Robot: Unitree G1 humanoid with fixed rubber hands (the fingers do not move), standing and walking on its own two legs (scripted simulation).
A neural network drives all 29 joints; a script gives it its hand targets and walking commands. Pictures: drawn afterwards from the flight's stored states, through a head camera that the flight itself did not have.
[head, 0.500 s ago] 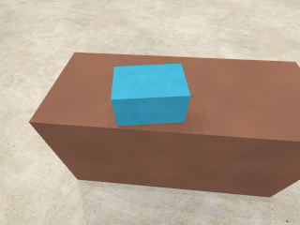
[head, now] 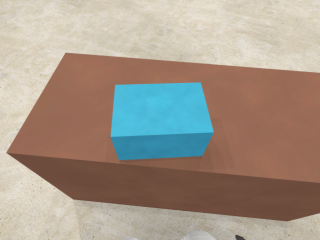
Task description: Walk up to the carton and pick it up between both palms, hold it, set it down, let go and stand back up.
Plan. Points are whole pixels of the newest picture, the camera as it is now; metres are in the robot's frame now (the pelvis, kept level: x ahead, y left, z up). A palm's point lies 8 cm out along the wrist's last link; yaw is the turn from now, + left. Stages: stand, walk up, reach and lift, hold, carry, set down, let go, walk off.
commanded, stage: walk up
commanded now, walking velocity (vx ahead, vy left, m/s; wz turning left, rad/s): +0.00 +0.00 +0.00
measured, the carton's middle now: (159, 121) +0.45 +0.02 -0.05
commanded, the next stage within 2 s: stand in 1.10 s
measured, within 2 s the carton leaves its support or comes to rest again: neither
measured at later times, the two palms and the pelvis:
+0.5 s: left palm out of the picture +0.05 +0.20 -0.14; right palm out of the picture +0.01 -0.22 -0.14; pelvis +0.04 -0.02 +0.01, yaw +0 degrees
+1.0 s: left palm out of the picture +0.01 +0.18 -0.15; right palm out of the picture +0.03 -0.21 -0.14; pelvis +0.05 -0.01 +0.01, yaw +0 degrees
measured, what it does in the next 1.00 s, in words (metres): steps on the spot: right foot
